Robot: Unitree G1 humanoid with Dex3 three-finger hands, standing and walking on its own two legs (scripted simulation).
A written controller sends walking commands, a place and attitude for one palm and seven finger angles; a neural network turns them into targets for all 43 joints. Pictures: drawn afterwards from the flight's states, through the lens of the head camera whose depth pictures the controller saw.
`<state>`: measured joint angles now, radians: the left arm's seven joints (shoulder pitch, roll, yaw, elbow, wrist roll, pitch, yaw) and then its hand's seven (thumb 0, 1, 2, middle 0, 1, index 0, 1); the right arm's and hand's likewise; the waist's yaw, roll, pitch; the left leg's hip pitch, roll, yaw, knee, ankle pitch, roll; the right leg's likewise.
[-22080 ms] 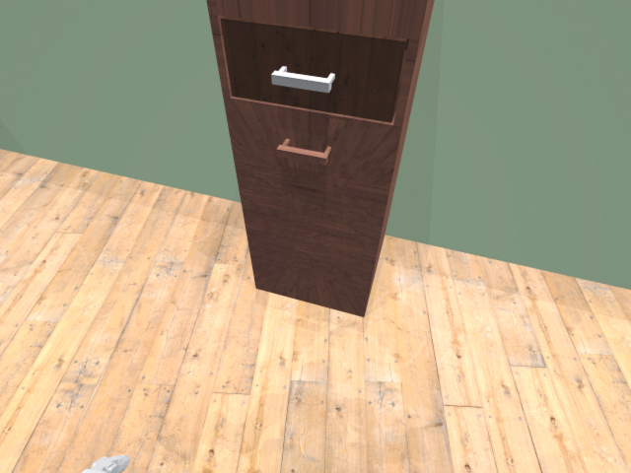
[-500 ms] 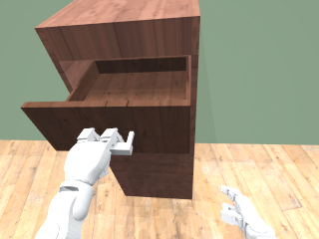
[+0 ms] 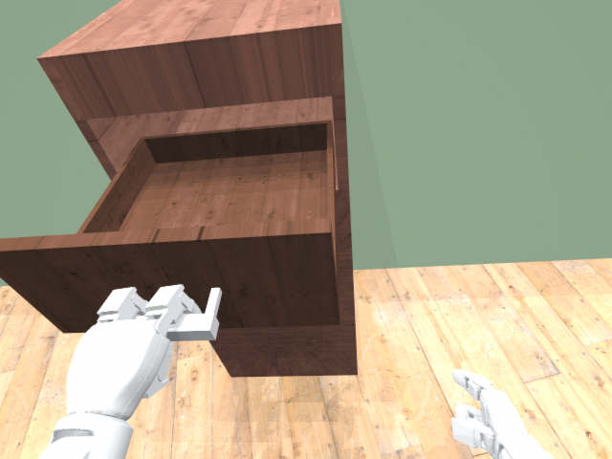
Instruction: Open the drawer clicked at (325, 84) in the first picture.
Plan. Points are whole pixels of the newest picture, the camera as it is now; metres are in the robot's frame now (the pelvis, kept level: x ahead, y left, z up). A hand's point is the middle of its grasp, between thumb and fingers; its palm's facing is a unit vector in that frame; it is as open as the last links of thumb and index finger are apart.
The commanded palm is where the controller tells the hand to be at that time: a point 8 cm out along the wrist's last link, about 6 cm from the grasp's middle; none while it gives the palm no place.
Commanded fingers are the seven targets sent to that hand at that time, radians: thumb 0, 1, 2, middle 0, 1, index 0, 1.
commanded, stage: pull the drawer open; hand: left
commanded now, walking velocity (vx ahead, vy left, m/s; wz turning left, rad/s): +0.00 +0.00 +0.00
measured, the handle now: (165, 313) +0.25 +0.18 +0.13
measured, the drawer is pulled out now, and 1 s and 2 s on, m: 0.28 0.30 0.30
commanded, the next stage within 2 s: open the thumb to release the handle in 0.46 s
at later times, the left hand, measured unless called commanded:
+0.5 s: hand (151, 385) +0.18 +0.18 +0.11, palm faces +0.11 -0.17 -0.98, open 5.9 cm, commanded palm +0.12 +0.19 +0.16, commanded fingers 0.00 0.90 0.90 -0.40 -1.35 -0.40 -1.35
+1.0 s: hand (148, 374) +0.19 +0.18 +0.11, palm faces +0.12 -0.15 -0.98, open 11.1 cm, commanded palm +0.15 +0.19 +0.16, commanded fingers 0.00 -0.50 0.30 -0.30 -1.20 -0.30 -1.20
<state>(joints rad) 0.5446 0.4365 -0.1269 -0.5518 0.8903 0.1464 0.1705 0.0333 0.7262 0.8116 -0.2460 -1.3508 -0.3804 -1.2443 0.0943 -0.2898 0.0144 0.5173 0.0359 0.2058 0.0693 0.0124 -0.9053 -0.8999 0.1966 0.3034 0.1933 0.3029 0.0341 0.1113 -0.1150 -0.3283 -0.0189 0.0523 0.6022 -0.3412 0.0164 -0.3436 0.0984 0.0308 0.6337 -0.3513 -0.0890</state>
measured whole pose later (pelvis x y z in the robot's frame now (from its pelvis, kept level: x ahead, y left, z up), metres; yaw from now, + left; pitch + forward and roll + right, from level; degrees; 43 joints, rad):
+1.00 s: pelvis -0.02 -0.01 +0.00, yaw +2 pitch +0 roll +1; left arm 0.33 0.43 -0.17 -0.41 0.92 0.12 0.10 0.00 -0.07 0.49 -0.39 -1.29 -0.35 -1.25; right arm 0.06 -0.24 0.04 0.58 0.02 0.17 0.02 0.01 -0.90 -0.90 0.20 0.30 0.20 0.30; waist 0.09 0.11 -0.06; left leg -0.27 -0.02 0.01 0.57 -0.29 0.01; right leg -0.27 0.09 -0.01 0.58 -0.31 -0.10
